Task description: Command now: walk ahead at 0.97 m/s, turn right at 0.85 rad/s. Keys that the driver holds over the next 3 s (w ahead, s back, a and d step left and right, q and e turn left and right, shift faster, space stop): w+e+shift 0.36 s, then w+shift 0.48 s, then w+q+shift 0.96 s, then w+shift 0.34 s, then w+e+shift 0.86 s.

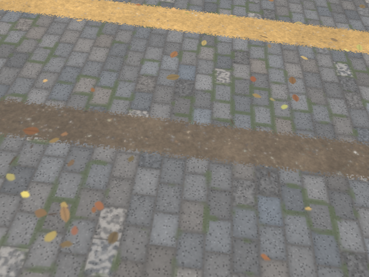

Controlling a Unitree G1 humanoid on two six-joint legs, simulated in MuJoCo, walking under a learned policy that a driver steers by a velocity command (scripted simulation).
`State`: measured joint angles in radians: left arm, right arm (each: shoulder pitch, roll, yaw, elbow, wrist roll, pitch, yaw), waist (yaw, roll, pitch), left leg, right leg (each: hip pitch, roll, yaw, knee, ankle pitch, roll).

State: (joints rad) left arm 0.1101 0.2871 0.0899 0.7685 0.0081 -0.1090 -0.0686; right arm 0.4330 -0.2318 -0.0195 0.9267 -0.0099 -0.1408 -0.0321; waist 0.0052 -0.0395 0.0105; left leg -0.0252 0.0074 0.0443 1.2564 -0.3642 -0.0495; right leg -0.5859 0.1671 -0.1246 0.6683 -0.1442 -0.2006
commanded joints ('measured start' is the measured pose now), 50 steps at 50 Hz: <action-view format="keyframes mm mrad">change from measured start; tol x64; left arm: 1 292 125 45 -4 9 1 28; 50 170 -20 -16 -57 17 -22 24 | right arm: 1 -120 -132 -23 -231 63 -92 35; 50 -20 -67 -23 -138 65 58 32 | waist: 1 57 114 -174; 50 -31 -29 -10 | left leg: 1 -819 -5 -229 332 -5 87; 17 -103 28 -139 -743 265 -17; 20 404 470 -1146 -1024 -581 231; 35 -57 215 -121 -1217 374 195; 42 85 251 11 -610 1459 145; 44 -609 -7 -137 95 -78 109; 50 -609 180 -194 106 157 122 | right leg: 1 791 -360 918 -424 -507 -257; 7 -117 -168 566 -519 -334 -155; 15 271 -158 605 -341 -330 -42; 21 -345 -152 296 874 -247 98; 40 64 -112 -2 -17 96 61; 44 1180 -521 738 -138 -302 -97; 50 433 -416 359 -471 -125 7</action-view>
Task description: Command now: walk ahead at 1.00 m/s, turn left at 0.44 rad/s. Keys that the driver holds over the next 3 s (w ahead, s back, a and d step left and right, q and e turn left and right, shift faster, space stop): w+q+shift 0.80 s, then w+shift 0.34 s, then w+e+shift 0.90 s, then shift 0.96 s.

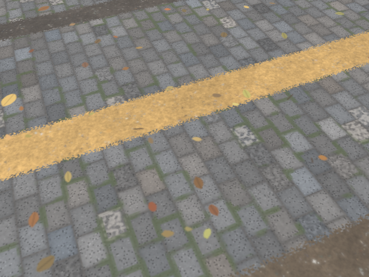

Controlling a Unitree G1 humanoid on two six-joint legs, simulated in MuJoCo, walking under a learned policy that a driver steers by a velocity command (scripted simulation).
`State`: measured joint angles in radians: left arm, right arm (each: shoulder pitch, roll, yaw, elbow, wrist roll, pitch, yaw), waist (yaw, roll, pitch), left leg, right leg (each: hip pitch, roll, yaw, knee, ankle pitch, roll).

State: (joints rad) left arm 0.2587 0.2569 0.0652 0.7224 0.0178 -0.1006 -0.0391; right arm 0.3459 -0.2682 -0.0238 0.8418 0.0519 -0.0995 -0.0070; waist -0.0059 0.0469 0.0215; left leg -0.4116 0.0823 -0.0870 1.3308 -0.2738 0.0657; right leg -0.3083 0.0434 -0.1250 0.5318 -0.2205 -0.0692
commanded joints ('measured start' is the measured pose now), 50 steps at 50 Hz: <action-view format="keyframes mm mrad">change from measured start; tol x32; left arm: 1 -1 5 9 4 -9 -35 -8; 33 -352 92 8 -248 -55 -37 39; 38 231 262 75 -137 -52 -44 50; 50 117 114 17 23 -16 -31 21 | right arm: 1 73 -17 -20 -51 6 38 9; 12 -298 -64 -30 -216 -11 19 91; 17 366 -264 -134 -77 5 91 44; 50 -238 -30 -16 -322 -22 39 38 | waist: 1 -36 -119 11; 16 -287 -190 -148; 18 -129 367 -88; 22 30 -189 -20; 37 149 85 -212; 39 49 -656 -450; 42 117 -75 -81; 50 14 -72 90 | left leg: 1 -220 119 -60 13 56 2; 9 -314 33 98 -419 514 12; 15 81 -157 296 -539 273 103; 18 727 -26 -234 -678 229 309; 19 791 145 -724 -934 -265 439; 28 -98 -116 -276 -1110 53 243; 34 120 -90 -372 -949 -65 145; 37 129 -108 -316 -510 246 60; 40 -523 -87 -101 227 -174 -2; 50 -506 0 -88 -192 108 4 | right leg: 1 103 -283 282 -359 3 -108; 10 203 -204 -113 -418 490 39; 15 379 -275 -130 61 1480 82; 16 242 -274 -92 354 1448 60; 18 -399 69 50 1213 -368 81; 19 -581 60 276 1256 -348 28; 32 -10 -20 208 32 316 166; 37 362 -99 253 25 108 81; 39 825 -502 1175 -247 -616 -124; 50 243 -294 357 -365 57 -121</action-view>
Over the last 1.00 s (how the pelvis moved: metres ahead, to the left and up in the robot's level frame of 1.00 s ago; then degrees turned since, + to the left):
0.78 -0.17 0.04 -28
